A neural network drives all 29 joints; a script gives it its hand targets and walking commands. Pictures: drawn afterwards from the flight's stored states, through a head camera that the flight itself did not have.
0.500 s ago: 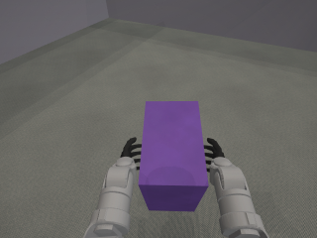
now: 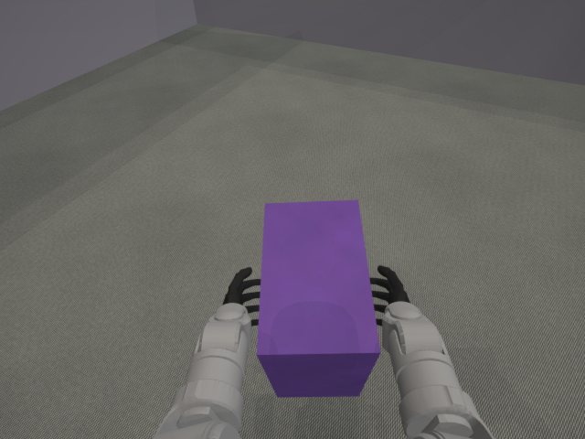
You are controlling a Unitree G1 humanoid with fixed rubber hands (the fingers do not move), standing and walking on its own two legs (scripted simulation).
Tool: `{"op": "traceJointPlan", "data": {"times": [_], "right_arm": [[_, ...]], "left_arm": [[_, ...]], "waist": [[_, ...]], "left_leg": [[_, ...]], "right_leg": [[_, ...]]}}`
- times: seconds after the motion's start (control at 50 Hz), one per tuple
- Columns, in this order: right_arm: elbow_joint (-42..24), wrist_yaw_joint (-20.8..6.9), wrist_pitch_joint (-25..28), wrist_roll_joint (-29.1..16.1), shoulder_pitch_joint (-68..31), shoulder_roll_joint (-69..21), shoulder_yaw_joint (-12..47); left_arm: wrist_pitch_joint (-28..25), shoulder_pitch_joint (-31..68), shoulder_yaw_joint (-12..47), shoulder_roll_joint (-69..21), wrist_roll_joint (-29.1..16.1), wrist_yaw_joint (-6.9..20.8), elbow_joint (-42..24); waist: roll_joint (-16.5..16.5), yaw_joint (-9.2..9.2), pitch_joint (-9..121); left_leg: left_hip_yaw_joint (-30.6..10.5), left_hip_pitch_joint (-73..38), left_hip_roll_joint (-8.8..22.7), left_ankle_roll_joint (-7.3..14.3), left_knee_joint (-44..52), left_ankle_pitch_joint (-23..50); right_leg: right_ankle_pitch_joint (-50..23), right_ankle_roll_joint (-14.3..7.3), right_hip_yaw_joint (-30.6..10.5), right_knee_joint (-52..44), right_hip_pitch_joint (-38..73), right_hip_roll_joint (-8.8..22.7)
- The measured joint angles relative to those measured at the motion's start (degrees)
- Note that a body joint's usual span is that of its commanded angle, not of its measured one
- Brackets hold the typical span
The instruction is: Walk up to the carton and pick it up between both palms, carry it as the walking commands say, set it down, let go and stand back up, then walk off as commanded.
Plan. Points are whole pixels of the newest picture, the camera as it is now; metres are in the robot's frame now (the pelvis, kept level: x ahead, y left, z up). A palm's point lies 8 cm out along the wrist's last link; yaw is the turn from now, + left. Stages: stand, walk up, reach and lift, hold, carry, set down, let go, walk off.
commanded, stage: set down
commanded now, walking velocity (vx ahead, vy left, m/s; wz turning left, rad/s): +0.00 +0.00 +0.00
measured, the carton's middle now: (314, 306) +0.36 -0.02 -0.07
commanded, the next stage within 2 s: none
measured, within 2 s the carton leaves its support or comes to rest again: neither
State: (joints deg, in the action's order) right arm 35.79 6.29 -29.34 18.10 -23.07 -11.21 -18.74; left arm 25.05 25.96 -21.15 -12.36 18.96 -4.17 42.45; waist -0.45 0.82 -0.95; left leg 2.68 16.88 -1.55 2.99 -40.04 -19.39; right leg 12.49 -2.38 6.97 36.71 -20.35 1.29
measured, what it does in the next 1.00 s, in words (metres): lowers itself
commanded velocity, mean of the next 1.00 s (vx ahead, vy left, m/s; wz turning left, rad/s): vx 0.00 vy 0.00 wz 0.00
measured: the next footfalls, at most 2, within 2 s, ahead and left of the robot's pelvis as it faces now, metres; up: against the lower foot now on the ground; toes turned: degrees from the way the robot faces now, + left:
none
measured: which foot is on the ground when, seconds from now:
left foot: down 0.00-1.00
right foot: down 0.00-1.00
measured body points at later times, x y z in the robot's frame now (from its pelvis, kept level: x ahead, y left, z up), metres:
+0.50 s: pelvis -0.01 +0.01 -0.03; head +0.13 +0.01 +0.40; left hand +0.34 +0.11 -0.11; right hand +0.33 -0.13 -0.10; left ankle +0.03 +0.08 -0.72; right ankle +0.08 -0.10 -0.72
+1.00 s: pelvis +0.00 +0.00 -0.05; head +0.24 +0.00 +0.33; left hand +0.36 +0.11 -0.19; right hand +0.33 -0.14 -0.19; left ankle +0.03 +0.08 -0.72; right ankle +0.08 -0.10 -0.72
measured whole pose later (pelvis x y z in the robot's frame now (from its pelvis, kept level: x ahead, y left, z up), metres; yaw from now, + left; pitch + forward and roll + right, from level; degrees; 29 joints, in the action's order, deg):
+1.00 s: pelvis +0.00 +0.00 -0.05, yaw +0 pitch +24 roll +0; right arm 40.1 14.4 7.1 1.7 -26.4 -3.4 -4.3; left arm -7.6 32.2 -3.2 -2.4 2.7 -13.6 45.1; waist -0.4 0.8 -9.6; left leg 2.7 57.8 -1.6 3.2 -56.6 -22.6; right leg 14.9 -2.6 5.5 52.4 -61.2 1.2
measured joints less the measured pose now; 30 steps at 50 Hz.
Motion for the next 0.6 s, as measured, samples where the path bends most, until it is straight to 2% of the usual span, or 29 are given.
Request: {"op": "traceJointPlan", "data": {"times": [0.12, 0.26, 0.38, 0.5, 0.6], "right_arm": [[3.1, 0.5, 4.8, 0.9, -2.2, -0.9, -2.5], [3.2, 0.6, 11.4, 0.8, -2.6, -1.0, -2.9], [1.1, 0.5, 18.0, -2.1, -2.6, -0.9, -2.8], [2.5, 1.0, 24.9, -5.1, -2.7, 1.5, 0.6], [5.4, 3.6, 29.0, -9.4, -2.7, 5.2, 7.4]], "left_arm": [[-4.0, 1.1, -2.8, -0.2, 0.9, -0.6, 1.6], [-8.9, 2.4, -3.0, -0.2, 0.9, -0.5, 0.8], [-15.1, 2.5, -1.1, -0.2, -1.0, -1.0, -1.1], [-21.6, 2.5, 2.5, 1.0, -3.7, -3.2, -0.4], [-25.5, 2.3, 9.0, 4.2, -7.2, -6.3, 2.2]], "waist": [[0.0, 0.00, -2.6], [0.0, 0.00, -5.7], [0.0, 0.00, -6.6], [0.0, 0.00, -6.6], [0.0, 0.00, -7.8]], "left_leg": [[0.0, 2.4, 0.0, 0.0, -3.0, -1.3], [0.0, 9.2, 0.0, 0.1, -6.1, -1.7], [0.0, 16.5, 0.0, 0.2, -8.9, -2.0], [0.0, 23.8, 0.0, 0.2, -12.5, -2.8], [0.0, 28.3, 0.0, 0.2, -14.6, -3.4]], "right_leg": [[1.1, 0.0, -0.2, 2.9, -2.5, 0.0], [1.1, 0.0, -0.4, 5.3, -8.9, 0.0], [1.2, 0.0, -0.7, 7.8, -16.1, 0.0], [1.9, 0.0, -1.0, 11.2, -23.4, 0.0], [2.4, 0.0, -1.2, 13.4, -28.0, 0.0]]}}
